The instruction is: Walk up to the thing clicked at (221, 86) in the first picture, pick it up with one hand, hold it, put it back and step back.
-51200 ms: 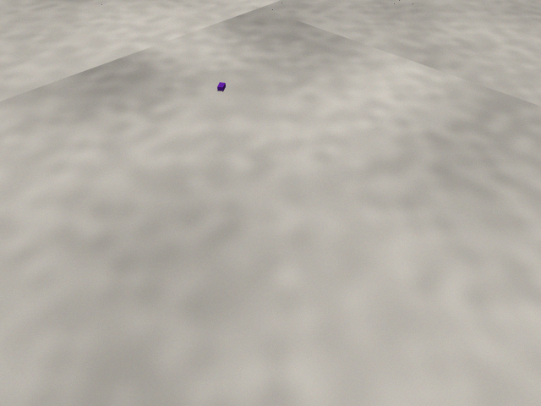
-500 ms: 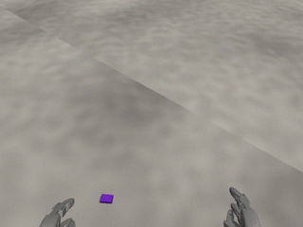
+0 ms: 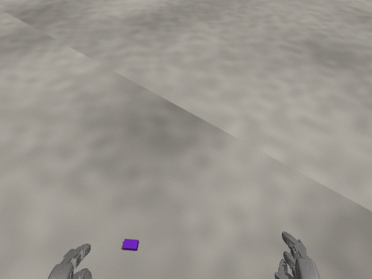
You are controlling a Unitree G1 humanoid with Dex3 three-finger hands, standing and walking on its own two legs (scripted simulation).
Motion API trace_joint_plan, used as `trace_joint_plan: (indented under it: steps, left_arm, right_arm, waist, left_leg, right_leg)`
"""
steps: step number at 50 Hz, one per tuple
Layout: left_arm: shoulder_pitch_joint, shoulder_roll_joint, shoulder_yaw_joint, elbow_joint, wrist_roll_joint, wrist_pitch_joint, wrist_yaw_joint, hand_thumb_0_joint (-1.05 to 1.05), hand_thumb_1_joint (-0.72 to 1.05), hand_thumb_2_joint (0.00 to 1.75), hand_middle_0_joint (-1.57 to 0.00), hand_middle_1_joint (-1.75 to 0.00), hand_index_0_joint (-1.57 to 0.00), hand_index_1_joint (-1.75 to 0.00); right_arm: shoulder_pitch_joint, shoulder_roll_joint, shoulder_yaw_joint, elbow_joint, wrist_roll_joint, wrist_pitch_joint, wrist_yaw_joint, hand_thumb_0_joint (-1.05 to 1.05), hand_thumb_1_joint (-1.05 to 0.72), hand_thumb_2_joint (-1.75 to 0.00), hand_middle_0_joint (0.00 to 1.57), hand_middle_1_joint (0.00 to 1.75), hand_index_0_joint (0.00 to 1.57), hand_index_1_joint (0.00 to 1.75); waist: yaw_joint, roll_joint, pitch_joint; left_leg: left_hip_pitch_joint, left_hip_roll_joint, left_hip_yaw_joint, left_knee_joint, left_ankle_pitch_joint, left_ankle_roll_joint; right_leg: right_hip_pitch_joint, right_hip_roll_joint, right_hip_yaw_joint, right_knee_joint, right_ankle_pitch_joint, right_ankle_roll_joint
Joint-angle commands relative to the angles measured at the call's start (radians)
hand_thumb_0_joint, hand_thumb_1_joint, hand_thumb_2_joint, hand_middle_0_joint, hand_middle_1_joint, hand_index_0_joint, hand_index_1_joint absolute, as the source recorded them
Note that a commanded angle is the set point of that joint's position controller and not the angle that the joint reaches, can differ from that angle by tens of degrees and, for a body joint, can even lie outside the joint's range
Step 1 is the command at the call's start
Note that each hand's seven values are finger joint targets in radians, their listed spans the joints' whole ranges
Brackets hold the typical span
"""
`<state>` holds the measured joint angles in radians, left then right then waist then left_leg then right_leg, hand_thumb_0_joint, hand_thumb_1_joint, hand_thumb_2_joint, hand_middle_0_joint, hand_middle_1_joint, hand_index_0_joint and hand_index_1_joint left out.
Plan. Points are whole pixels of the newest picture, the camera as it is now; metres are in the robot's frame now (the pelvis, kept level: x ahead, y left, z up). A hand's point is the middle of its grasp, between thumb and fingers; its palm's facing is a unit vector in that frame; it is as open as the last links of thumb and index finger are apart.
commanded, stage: home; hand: left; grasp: from above
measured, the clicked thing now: (130, 244) +0.46 +0.24 -0.70
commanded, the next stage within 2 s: stand in 0.44 s
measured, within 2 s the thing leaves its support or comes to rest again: neither
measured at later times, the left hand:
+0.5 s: hand out of the picture +0.16 +0.18 -0.05, palm faces +0.04 -0.98 -0.21, open 7.4 cm
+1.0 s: hand out of the picture +0.06 +0.24 -0.10, palm faces +0.05 -0.94 -0.33, open 7.4 cm
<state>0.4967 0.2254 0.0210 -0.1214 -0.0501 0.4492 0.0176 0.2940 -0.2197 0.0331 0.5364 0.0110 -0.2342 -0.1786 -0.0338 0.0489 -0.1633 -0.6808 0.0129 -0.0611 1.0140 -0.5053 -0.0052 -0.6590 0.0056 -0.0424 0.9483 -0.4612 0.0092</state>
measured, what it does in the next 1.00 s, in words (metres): stands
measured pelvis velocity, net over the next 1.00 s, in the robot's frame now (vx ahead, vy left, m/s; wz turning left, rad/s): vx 0.00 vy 0.01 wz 0.01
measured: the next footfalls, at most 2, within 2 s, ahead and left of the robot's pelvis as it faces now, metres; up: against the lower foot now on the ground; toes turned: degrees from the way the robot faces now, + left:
none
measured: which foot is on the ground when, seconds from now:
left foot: down 0.00-1.00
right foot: down 0.00-1.00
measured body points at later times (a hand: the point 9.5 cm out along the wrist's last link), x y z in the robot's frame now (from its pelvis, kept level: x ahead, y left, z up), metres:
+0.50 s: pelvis +0.00 +0.00 +0.00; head +0.02 +0.00 +0.45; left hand +0.16 +0.23 -0.03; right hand +0.16 -0.24 -0.06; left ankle +0.00 +0.12 -0.68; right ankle +0.01 -0.13 -0.68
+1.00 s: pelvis +0.00 +0.01 +0.05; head +0.01 +0.00 +0.50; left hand +0.06 +0.29 -0.08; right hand +0.09 -0.27 -0.09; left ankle +0.00 +0.12 -0.68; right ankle +0.01 -0.13 -0.68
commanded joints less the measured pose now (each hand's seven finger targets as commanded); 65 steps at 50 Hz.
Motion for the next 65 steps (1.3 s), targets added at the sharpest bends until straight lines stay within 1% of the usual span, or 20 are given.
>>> trace_joint_plan:
  steps: [1, 3, 11, 12, 13, 14, 18, 19, 20, 25, 26, 27, 28, 29, 30, 31, 34, 44, 53, 65]
  left_arm:
    - [-0.023, 0.116, 0.078, -0.205, 0.005, -0.053, 0.010, 0.00, 0.90, 0.90, -0.20, -0.30, -0.20, -0.30]
    - [-0.018, 0.100, 0.056, -0.194, 0.005, -0.050, 0.009, 0.00, 0.90, 0.90, -0.20, -0.30, -0.20, -0.30]
    - [-0.021, 0.117, 0.072, -0.203, 0.002, -0.047, 0.012, 0.00, 0.90, 0.90, -0.20, -0.30, -0.20, -0.30]
    - [-0.011, 0.124, 0.080, -0.206, 0.002, -0.046, 0.013, 0.00, 0.90, 0.90, -0.20, -0.30, -0.20, -0.30]
    - [-0.012, 0.092, 0.045, -0.205, 0.003, -0.046, 0.009, 0.00, 0.90, 0.90, -0.20, -0.30, -0.20, -0.30]
    - [-0.013, 0.130, 0.084, -0.224, 0.001, -0.049, 0.012, 0.00, 0.90, 0.90, -0.20, -0.30, -0.20, -0.30]
    - [-0.002, 0.092, 0.051, -0.196, -0.001, -0.047, 0.010, 0.00, 0.90, 0.90, -0.20, -0.30, -0.20, -0.30]
    - [-0.017, 0.120, 0.075, -0.209, 0.000, -0.048, 0.013, 0.00, 0.90, 0.90, -0.20, -0.30, -0.20, -0.30]
    - [-0.021, 0.101, 0.055, -0.217, -0.002, -0.049, 0.011, 0.00, 0.90, 0.90, -0.20, -0.30, -0.20, -0.30]
    - [-0.016, 0.121, 0.071, -0.216, 0.000, -0.050, 0.012, 0.00, 0.90, 0.90, -0.20, -0.30, -0.20, -0.30]
    - [-0.002, 0.090, 0.045, -0.189, 0.002, -0.048, 0.010, 0.00, 0.90, 0.90, -0.20, -0.30, -0.20, -0.30]
    - [-0.316, 0.185, 0.066, 0.162, 0.116, -0.256, 0.046, 0.00, 0.90, 0.90, -0.20, -0.30, -0.20, -0.30]
    - [-0.229, 0.202, 0.087, 0.327, 0.121, -0.323, 0.039, 0.00, 0.90, 0.90, -0.20, -0.30, -0.20, -0.30]
    - [-0.223, 0.219, 0.085, 0.366, 0.128, -0.357, 0.035, 0.00, 0.90, 0.90, -0.20, -0.30, -0.20, -0.30]
    - [-0.240, 0.209, 0.074, 0.393, 0.124, -0.376, 0.028, 0.00, 0.90, 0.90, -0.20, -0.30, -0.20, -0.30]
    - [-0.246, 0.210, 0.067, 0.439, 0.117, -0.393, 0.024, 0.00, 0.90, 0.90, -0.20, -0.30, -0.20, -0.30]
    - [-0.286, 0.202, 0.075, 0.558, 0.100, -0.409, 0.021, 0.00, 0.90, 0.90, -0.20, -0.30, -0.20, -0.30]
    - [-0.346, 0.208, 0.069, 0.872, 0.096, -0.458, 0.022, 0.00, 0.90, 0.90, -0.20, -0.30, -0.20, -0.30]
    - [-0.333, 0.229, 0.059, 1.058, 0.080, -0.467, 0.027, 0.00, 0.90, 0.90, -0.20, -0.30, -0.20, -0.30]
    - [-0.361, 0.246, 0.049, 1.178, 0.081, -0.465, 0.023, 0.00, 0.90, 0.90, -0.20, -0.30, -0.20, -0.30]
  right_arm:
    - [-0.075, -0.124, -0.057, -0.167, -0.001, -0.059, -0.015, 0.00, -0.90, -0.90, 0.20, 0.30, 0.20, 0.30]
    - [-0.076, -0.121, -0.052, -0.167, -0.002, -0.060, -0.015, 0.00, -0.90, -0.90, 0.20, 0.30, 0.20, 0.30]
    - [-0.080, -0.127, -0.055, -0.170, 0.002, -0.060, -0.015, 0.00, -0.90, -0.90, 0.20, 0.30, 0.20, 0.30]
    - [-0.075, -0.127, -0.056, -0.172, 0.001, -0.058, -0.015, 0.00, -0.90, -0.90, 0.20, 0.30, 0.20, 0.30]
    - [-0.078, -0.121, -0.051, -0.172, 0.003, -0.059, -0.013, 0.00, -0.90, -0.90, 0.20, 0.30, 0.20, 0.30]
    - [-0.074, -0.129, -0.058, -0.171, 0.001, -0.057, -0.013, 0.00, -0.90, -0.90, 0.20, 0.30, 0.20, 0.30]
    - [-0.073, -0.120, -0.052, -0.170, 0.003, -0.054, -0.012, 0.00, -0.90, -0.90, 0.20, 0.30, 0.20, 0.30]
    - [-0.068, -0.135, -0.064, -0.170, 0.001, -0.053, -0.014, 0.00, -0.90, -0.90, 0.20, 0.30, 0.20, 0.30]
    - [-0.070, -0.121, -0.053, -0.173, 0.001, -0.054, -0.012, 0.00, -0.90, -0.90, 0.20, 0.30, 0.20, 0.30]
    - [-0.070, -0.134, -0.062, -0.169, 0.002, -0.050, -0.011, 0.00, -0.90, -0.90, 0.20, 0.30, 0.20, 0.30]
    - [-0.074, -0.119, -0.052, -0.175, 0.002, -0.050, -0.011, 0.00, -0.90, -0.90, 0.20, 0.30, 0.20, 0.30]
    - [-0.141, -0.231, -0.095, 0.070, -0.127, 0.060, 0.049, 0.00, -0.90, -0.90, 0.20, 0.30, 0.20, 0.30]
    - [-0.142, -0.242, -0.108, 0.090, -0.125, 0.098, 0.075, 0.00, -0.90, -0.90, 0.20, 0.30, 0.20, 0.30]
    - [-0.116, -0.238, -0.105, 0.093, -0.125, 0.114, 0.093, 0.00, -0.90, -0.90, 0.20, 0.30, 0.20, 0.30]
    - [-0.105, -0.238, -0.101, 0.093, -0.129, 0.125, 0.107, 0.00, -0.90, -0.90, 0.20, 0.30, 0.20, 0.30]
    - [-0.118, -0.227, -0.098, 0.110, -0.106, 0.129, 0.122, 0.00, -0.90, -0.90, 0.20, 0.30, 0.20, 0.30]
    - [-0.146, -0.217, -0.105, 0.150, -0.063, 0.140, 0.150, 0.00, -0.90, -0.90, 0.20, 0.30, 0.20, 0.30]
    - [-0.162, -0.225, -0.117, 0.297, -0.061, 0.188, 0.153, 0.00, -0.90, -0.90, 0.20, 0.30, 0.20, 0.30]
    - [-0.151, -0.244, -0.109, 0.418, -0.044, 0.200, 0.143, 0.00, -0.90, -0.90, 0.20, 0.30, 0.20, 0.30]
    - [-0.171, -0.261, -0.102, 0.499, -0.039, 0.215, 0.146, 0.00, -0.90, -0.90, 0.20, 0.30, 0.20, 0.30]
  waist:
    - [-0.002, -0.017, -0.082]
    - [-0.008, -0.010, -0.064]
    - [-0.003, -0.011, -0.056]
    - [0.001, -0.009, -0.069]
    - [-0.008, -0.003, -0.064]
    - [0.001, 0.008, -0.091]
    - [-0.002, -0.003, -0.079]
    - [-0.013, -0.017, -0.096]
    - [-0.009, 0.002, -0.090]
    - [-0.001, 0.004, -0.077]
    - [-0.008, -0.015, -0.065]
    - [0.067, -0.076, 0.174]
    - [0.065, -0.121, 0.060]
    - [0.048, -0.133, 0.019]
    - [0.035, -0.069, 0.041]
    - [0.052, -0.031, 0.011]
    - [0.069, -0.065, 0.017]
    - [0.052, -0.052, 0.148]
    - [0.051, -0.047, 0.144]
    - [0.052, -0.030, 0.213]
  left_leg:
    - [0.068, -0.018, 0.015, -0.165, 0.216, 0.021]
    - [0.061, -0.018, 0.015, -0.169, 0.203, 0.021]
    - [0.047, -0.016, 0.006, -0.184, 0.153, 0.021]
    - [0.051, -0.018, 0.007, -0.179, 0.164, 0.021]
    - [0.061, -0.016, 0.010, -0.179, 0.181, 0.020]
    - [0.070, -0.014, 0.005, -0.176, 0.199, 0.017]
    - [0.071, -0.012, 0.004, -0.168, 0.241, 0.015]
    - [0.078, -0.013, 0.006, -0.163, 0.235, 0.019]
    - [0.072, -0.016, 0.009, -0.161, 0.240, 0.018]
    - [0.071, -0.008, -0.006, -0.178, 0.239, 0.011]
    - [0.067, -0.014, 0.007, -0.166, 0.239, 0.017]
    - [0.071, 0.015, -0.024, -0.249, 0.371, 0.059]
    - [0.152, 0.008, -0.003, -0.240, 0.427, 0.071]
    - [0.199, 0.010, -0.003, -0.242, 0.439, 0.072]
    - [0.207, 0.010, -0.019, -0.266, 0.432, 0.070]
    - [0.260, 0.013, -0.036, -0.296, 0.443, 0.073]
    - [0.319, 0.014, -0.025, -0.336, 0.424, 0.067]
    - [0.355, 0.032, -0.080, -0.520, 0.236, 0.063]
    - [0.495, 0.058, -0.085, -0.607, 0.416, 0.045]
    - [0.468, 0.067, -0.100, -0.724, 0.285, 0.036]
  right_leg:
    - [0.082, 0.016, -0.019, -0.157, 0.175, -0.012]
    - [0.069, 0.018, -0.021, -0.157, 0.166, -0.011]
    - [0.060, 0.019, -0.024, -0.161, 0.121, -0.011]
    - [0.069, 0.017, -0.020, -0.159, 0.131, -0.012]
    - [0.062, 0.019, -0.022, -0.155, 0.146, -0.013]
    - [0.075, 0.020, -0.022, -0.145, 0.158, -0.015]
    - [0.067, 0.020, -0.027, -0.142, 0.192, -0.014]
    - [0.073, 0.021, -0.022, -0.140, 0.187, -0.015]
    - [0.071, 0.019, -0.023, -0.145, 0.198, -0.012]
    - [0.064, 0.020, -0.026, -0.132, 0.183, -0.018]
    - [0.065, 0.019, -0.026, -0.145, 0.193, -0.013]
    - [0.236, -0.064, 0.064, -0.200, 0.178, -0.047]
    - [0.276, -0.081, 0.127, -0.216, 0.209, -0.083]
    - [0.289, -0.093, 0.149, -0.219, 0.243, -0.098]
    - [0.274, -0.071, 0.130, -0.230, 0.282, -0.084]
    - [0.314, -0.074, 0.120, -0.209, 0.322, -0.073]
    - [0.328, -0.084, 0.109, -0.245, 0.320, -0.054]
    - [0.394, -0.096, 0.110, -0.439, 0.190, -0.040]
    - [0.508, -0.115, 0.094, -0.537, 0.331, -0.030]
    - [0.563, -0.114, 0.087, -0.623, 0.270, -0.017]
